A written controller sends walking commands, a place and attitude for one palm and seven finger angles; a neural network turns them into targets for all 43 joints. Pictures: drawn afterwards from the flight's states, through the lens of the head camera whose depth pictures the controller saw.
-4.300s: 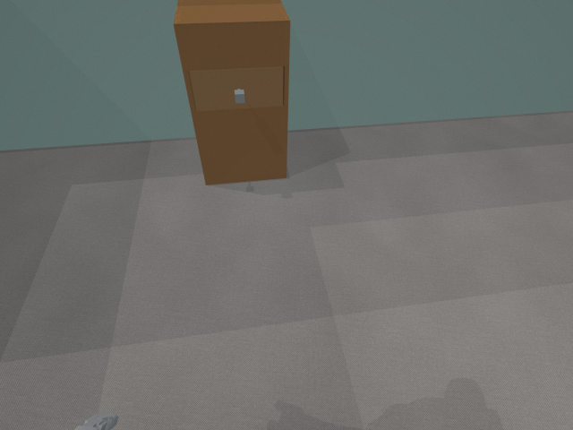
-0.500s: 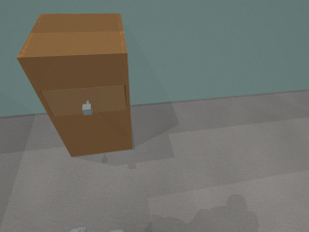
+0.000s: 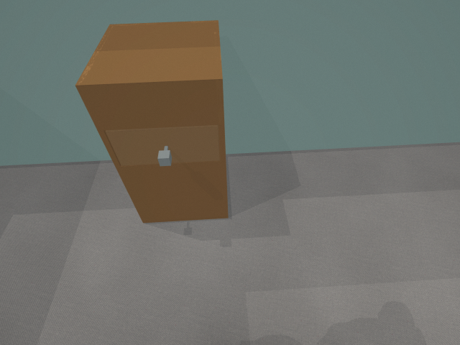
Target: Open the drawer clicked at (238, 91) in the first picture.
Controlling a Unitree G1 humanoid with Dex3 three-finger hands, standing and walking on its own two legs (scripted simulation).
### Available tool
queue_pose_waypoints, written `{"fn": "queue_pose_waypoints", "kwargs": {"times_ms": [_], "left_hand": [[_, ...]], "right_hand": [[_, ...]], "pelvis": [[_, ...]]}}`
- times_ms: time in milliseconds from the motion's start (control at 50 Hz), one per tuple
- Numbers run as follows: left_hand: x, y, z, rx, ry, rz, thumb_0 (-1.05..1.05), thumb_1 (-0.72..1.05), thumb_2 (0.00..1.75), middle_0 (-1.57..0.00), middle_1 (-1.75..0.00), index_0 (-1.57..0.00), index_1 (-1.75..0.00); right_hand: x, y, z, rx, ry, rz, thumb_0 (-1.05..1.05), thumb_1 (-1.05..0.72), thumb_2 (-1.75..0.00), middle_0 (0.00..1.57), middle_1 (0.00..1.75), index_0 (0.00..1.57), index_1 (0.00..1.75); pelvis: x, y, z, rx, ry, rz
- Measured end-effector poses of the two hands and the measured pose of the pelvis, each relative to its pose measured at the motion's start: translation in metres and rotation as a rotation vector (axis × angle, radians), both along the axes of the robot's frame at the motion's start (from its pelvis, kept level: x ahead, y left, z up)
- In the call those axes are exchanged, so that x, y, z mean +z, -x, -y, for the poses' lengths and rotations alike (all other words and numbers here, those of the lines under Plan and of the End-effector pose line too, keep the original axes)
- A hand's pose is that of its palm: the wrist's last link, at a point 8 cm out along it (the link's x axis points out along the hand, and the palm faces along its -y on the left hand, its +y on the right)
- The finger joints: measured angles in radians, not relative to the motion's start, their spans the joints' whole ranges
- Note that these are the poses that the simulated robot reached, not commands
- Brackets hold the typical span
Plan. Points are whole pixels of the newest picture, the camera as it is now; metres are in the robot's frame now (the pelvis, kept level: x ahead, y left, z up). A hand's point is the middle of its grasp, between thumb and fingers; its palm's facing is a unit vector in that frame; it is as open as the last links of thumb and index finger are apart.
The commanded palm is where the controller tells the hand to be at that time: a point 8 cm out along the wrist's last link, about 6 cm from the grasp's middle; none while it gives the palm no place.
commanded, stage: take the last steps up to it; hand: left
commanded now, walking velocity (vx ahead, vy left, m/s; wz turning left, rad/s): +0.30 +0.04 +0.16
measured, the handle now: (165, 154) +0.76 +0.27 -0.24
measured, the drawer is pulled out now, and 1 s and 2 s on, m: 0.00 0.00 0.00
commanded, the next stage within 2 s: come to a stop and stand still in 1.00 s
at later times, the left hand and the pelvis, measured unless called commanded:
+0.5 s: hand out of the picture -0.08 +0.15 -0.15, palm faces +0.25 -0.96 -0.16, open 7.4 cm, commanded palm none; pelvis +0.05 +0.02 +0.01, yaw +7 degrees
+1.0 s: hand (132, 263) +0.32 +0.25 -0.16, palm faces +0.04 -0.97 -0.23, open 7.4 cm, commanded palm none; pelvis +0.21 +0.06 -0.01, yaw +4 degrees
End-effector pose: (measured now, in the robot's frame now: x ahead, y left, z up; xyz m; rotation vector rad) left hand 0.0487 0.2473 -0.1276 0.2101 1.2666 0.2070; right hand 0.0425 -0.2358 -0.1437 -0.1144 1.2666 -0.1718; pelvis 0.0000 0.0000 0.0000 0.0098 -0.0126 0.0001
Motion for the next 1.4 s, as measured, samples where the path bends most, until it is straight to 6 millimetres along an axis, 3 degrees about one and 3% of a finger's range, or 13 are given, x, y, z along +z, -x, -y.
{"fn": "queue_pose_waypoints", "kwargs": {"times_ms": [120,340,480,580,660,720,820,940,1040,1100,1160,1280,1400], "left_hand": [[0.010,0.026,0.038,0.041,0.012,0.035,0.01,0.91,0.90,-0.20,-0.30,-0.20,-0.30],[0.011,0.098,0.060,0.178,0.076,-0.114,0.01,0.91,0.90,-0.20,-0.30,-0.20,-0.30],[0.004,0.136,0.055,0.272,0.148,-0.278,0.01,0.91,0.90,-0.20,-0.30,-0.20,-0.30],[-0.014,0.137,0.027,0.290,0.194,-0.389,0.01,0.91,0.90,-0.20,-0.30,-0.20,-0.30],[-0.017,0.088,-0.009,0.221,0.171,-0.367,0.01,0.91,0.90,-0.20,-0.30,-0.20,-0.30],[-0.017,0.026,-0.037,0.168,0.135,-0.260,0.01,0.91,0.90,-0.20,-0.30,-0.20,-0.30],[-0.010,-0.089,-0.066,0.106,0.079,-0.037,0.01,0.91,0.90,-0.19,-0.30,-0.20,-0.30],[0.002,-0.211,-0.063,0.009,0.047,0.119,0.01,0.91,0.90,-0.19,-0.30,-0.19,-0.30],[-0.002,-0.284,-0.040,-0.059,0.024,0.174,0.01,0.91,0.90,-0.19,-0.30,-0.20,-0.30],[-0.003,-0.295,-0.026,-0.046,0.036,0.172,0.00,0.91,0.90,-0.19,-0.30,-0.20,-0.30],[-0.002,-0.288,-0.015,-0.008,0.050,0.112,0.00,0.91,0.90,-0.19,-0.30,-0.20,-0.30],[0.005,-0.280,-0.022,0.035,0.012,0.025,-0.01,0.95,0.90,-0.20,-0.30,-0.20,-0.30],[0.000,-0.268,-0.034,0.079,0.021,-0.021,0.00,0.93,0.90,-0.20,-0.30,-0.20,-0.30]], "right_hand": [[-0.005,0.010,0.020,0.024,-0.037,-0.040,0.00,-0.91,-0.90,0.20,0.30,0.20,0.30],[0.005,-0.002,0.026,0.098,-0.018,-0.114,0.00,-0.91,-0.90,0.20,0.30,0.19,0.30],[0.009,-0.069,-0.018,0.189,-0.008,-0.070,0.01,-0.91,-0.90,0.20,0.30,0.19,0.30],[0.005,-0.132,-0.067,0.222,0.008,0.068,0.01,-0.91,-0.90,0.20,0.30,0.19,0.30],[0.014,-0.147,-0.087,0.145,0.012,0.130,-0.01,-0.93,-0.90,0.20,0.30,0.20,0.30],[0.021,-0.149,-0.084,0.107,0.039,0.127,-0.03,-0.96,-0.90,0.20,0.30,0.20,0.30],[0.016,-0.129,-0.083,0.082,0.036,-0.004,-0.02,-0.95,-0.90,0.20,0.30,0.20,0.30],[-0.001,-0.102,-0.084,0.014,-0.018,-0.186,-0.01,-0.92,-0.90,0.20,0.30,0.20,0.30],[-0.021,-0.101,-0.076,-0.038,-0.069,-0.313,0.00,-0.91,-0.90,0.20,0.30,0.20,0.30],[-0.021,-0.124,-0.068,-0.035,-0.076,-0.331,0.00,-0.91,-0.90,0.20,0.30,0.20,0.30],[-0.014,-0.164,-0.057,-0.014,-0.061,-0.282,0.01,-0.91,-0.90,0.20,0.30,0.20,0.30],[-0.008,-0.250,-0.050,0.028,-0.034,-0.147,0.00,-0.91,-0.90,0.20,0.30,0.19,0.30],[-0.004,-0.312,-0.056,0.080,-0.004,-0.046,0.00,-0.92,-0.90,0.20,0.30,0.19,0.30]], "pelvis": [[0.005,0.003,0.020,0.034,-0.020,0.010],[0.015,-0.017,0.017,0.105,-0.013,0.001],[0.010,-0.044,-0.014,0.124,0.003,-0.016],[-0.007,-0.069,-0.049,0.112,0.016,-0.017],[-0.002,-0.090,-0.064,0.078,0.002,-0.003],[0.004,-0.107,-0.071,0.074,-0.003,-0.001],[0.007,-0.139,-0.075,0.078,-0.012,0.001],[0.001,-0.183,-0.067,0.072,-0.026,0.008],[-0.015,-0.227,-0.049,0.060,-0.023,0.011],[-0.014,-0.245,-0.040,0.067,-0.013,0.017],[-0.005,-0.261,-0.035,0.068,-0.006,0.013],[0.005,-0.282,-0.034,0.063,-0.004,-0.011],[0.004,-0.288,-0.047,0.062,-0.004,-0.003]]}}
